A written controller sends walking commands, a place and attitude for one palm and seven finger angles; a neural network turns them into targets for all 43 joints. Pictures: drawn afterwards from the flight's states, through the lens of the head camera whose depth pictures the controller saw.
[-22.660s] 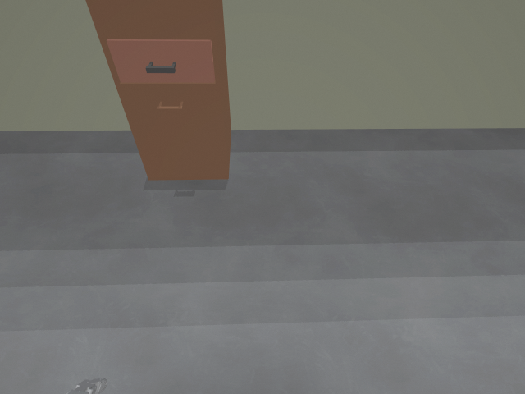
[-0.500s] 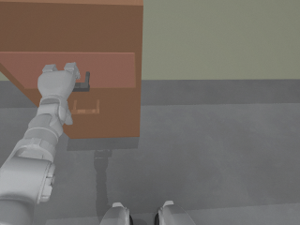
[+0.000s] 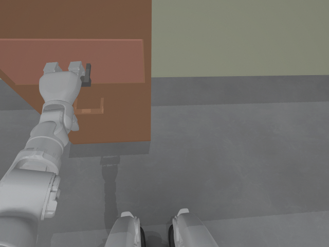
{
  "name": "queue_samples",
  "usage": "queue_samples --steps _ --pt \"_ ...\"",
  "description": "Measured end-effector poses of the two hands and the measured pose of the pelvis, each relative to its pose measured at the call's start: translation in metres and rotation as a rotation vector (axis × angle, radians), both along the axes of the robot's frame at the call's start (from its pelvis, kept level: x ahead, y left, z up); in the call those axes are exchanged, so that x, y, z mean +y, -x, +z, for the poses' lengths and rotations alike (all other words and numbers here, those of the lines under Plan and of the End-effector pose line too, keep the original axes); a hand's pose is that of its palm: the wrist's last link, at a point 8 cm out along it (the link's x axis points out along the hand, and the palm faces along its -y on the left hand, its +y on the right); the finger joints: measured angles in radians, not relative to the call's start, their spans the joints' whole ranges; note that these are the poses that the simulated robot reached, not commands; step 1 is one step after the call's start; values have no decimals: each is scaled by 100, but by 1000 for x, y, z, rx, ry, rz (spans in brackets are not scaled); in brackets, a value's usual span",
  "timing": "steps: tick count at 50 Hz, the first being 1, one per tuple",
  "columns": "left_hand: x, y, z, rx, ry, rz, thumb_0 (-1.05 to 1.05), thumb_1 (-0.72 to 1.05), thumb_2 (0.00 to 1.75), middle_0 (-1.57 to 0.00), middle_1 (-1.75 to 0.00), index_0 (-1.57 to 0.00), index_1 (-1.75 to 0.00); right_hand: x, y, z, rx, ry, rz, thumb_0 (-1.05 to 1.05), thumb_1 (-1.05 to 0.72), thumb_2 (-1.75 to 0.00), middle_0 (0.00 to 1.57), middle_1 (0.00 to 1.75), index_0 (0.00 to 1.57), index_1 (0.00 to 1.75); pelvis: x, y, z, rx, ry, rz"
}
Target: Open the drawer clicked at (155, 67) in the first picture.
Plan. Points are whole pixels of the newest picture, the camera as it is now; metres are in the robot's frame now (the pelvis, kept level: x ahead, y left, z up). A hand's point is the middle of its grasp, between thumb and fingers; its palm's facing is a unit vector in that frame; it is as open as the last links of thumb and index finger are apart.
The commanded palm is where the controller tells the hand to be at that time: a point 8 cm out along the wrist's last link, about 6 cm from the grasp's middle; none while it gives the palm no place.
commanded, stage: lower the fingers behind the handle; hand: left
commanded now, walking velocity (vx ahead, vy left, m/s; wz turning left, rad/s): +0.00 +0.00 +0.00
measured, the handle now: (70, 74) +0.56 +0.22 -0.01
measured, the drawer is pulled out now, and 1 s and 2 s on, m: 0.00 0.00 0.06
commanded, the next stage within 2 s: close the thumb around the handle in 0.50 s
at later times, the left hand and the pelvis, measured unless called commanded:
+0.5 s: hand (71, 99) +0.50 +0.21 -0.03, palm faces -0.06 -0.04 -1.00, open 13.8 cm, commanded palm +0.49 +0.21 +0.01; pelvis -0.01 -0.01 -0.01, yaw +0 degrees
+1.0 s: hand (71, 97) +0.50 +0.22 -0.03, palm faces -0.07 -0.03 -1.00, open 9.4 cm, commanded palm +0.50 +0.21 +0.01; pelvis -0.01 -0.01 -0.01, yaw +0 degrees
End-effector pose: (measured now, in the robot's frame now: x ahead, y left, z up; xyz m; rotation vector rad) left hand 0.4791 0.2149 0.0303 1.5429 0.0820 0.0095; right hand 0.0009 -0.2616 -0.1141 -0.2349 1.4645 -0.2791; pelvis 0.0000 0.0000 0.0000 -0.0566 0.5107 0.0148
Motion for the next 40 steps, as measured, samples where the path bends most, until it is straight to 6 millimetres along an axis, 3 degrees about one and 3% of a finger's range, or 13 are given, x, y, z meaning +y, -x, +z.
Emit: queue_samples --steps 17,32,40 --pt "1 -1 -7 32 9 -16 0 -48 30 -28 -119 -32 -120 -8 11 -8 -8 17 -4 0 -90 -89 20 30 20 30 -6 8 -10 14 -3 -7" --pt "0 -2 -8 24 2 -3 0 -48 30 -29 -119 -32 -120 -10 2 -9 -21 12 9 0 -90 -89 20 30 20 30 -8 7 -10 15 -3 -4" --pt "1 -5 -7 29 11 -3 0 -31 37 -31 -122 -33 -122 -11 0 -9 -30 24 16 0 -90 -89 20 30 20 30 -9 8 -11 17 -3 -3"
